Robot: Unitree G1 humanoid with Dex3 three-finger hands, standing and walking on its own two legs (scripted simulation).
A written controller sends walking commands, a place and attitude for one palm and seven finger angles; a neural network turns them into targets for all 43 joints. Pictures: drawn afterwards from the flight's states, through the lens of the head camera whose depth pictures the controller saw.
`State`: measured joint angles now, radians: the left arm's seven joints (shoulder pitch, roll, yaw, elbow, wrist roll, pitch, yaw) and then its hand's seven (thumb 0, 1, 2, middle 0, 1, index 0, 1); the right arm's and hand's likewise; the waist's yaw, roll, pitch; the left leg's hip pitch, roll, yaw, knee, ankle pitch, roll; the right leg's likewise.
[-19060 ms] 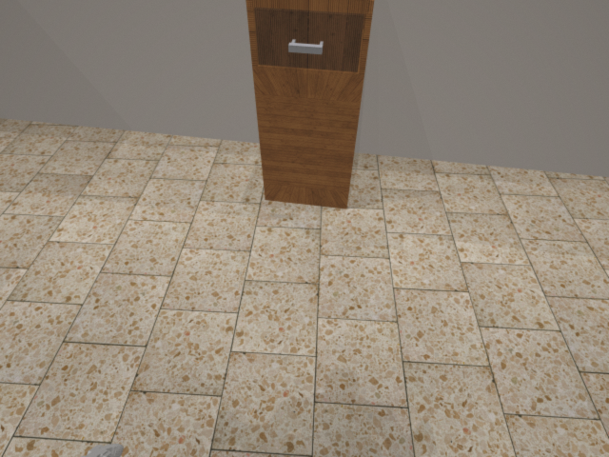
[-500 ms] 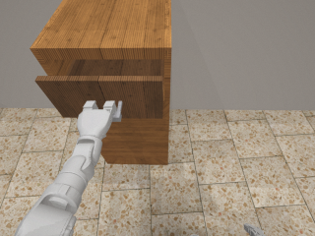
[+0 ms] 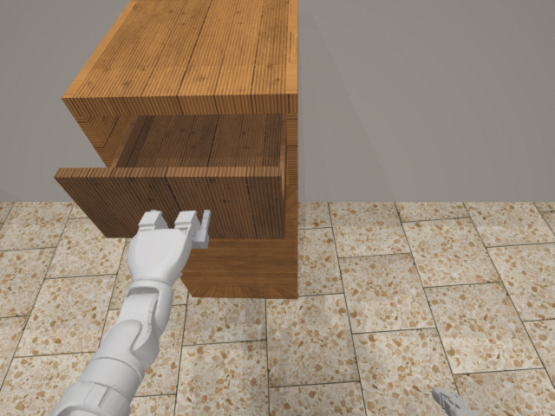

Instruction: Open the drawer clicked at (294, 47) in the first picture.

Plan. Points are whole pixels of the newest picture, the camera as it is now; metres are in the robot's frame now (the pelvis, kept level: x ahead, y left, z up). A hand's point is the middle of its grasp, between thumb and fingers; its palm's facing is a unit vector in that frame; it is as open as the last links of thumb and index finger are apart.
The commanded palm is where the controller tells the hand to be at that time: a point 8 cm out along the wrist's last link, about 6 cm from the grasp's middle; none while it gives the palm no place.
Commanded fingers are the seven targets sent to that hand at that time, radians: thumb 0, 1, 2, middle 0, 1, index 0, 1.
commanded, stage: pull the drawer open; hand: left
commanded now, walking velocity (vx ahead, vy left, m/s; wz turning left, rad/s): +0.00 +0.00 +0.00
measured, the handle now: (176, 227) +0.40 +0.19 +0.01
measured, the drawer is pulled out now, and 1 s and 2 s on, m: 0.14 0.28 0.30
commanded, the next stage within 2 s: open the thumb to release the handle in 1.50 s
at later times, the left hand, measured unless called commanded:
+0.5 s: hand (165, 303) +0.28 +0.19 -0.01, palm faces -0.01 -0.06 -1.00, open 5.8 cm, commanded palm +0.24 +0.20 +0.04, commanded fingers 0.00 0.90 0.90 -0.40 -1.35 -0.40 -1.35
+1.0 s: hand (155, 353) +0.21 +0.19 -0.01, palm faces +0.00 -0.09 -1.00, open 5.8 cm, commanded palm +0.18 +0.19 +0.04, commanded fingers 0.00 0.90 0.90 -0.40 -1.35 -0.40 -1.35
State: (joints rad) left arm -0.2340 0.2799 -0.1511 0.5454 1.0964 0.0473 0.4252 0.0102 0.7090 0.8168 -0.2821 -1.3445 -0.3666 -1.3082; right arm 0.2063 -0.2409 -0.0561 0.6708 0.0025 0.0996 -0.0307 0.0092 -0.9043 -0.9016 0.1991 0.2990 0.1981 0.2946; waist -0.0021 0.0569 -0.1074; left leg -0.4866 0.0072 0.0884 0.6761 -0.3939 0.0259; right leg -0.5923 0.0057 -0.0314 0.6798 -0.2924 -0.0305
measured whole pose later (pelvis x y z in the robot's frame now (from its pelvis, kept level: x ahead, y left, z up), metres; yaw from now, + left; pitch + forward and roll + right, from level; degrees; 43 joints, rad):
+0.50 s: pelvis -0.01 -0.01 +0.00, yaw +1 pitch +9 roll +1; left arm -0.03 0.27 -0.18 0.36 1.11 0.05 0.42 0.02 0.70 0.82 -0.28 -1.34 -0.39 -1.32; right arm 0.11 -0.22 -0.03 0.64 -0.01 0.07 -0.03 0.01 -0.90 -0.90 0.20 0.30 0.20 0.29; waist 0.05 0.05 -0.09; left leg -0.45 0.00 0.08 0.68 -0.39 0.01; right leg -0.56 0.00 -0.04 0.71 -0.30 -0.04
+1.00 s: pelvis -0.01 -0.01 -0.01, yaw +0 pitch +8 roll +1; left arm 0.29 0.28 -0.17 0.08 1.11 0.03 0.45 0.04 0.69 0.81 -0.28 -1.33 -0.41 -1.33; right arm 0.10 -0.23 -0.03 0.63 -0.03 0.07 -0.01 0.01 -0.90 -0.90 0.20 0.30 0.20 0.29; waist 0.06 0.06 -0.08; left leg -0.44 0.01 0.08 0.73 -0.42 0.01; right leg -0.56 0.01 -0.03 0.76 -0.33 -0.05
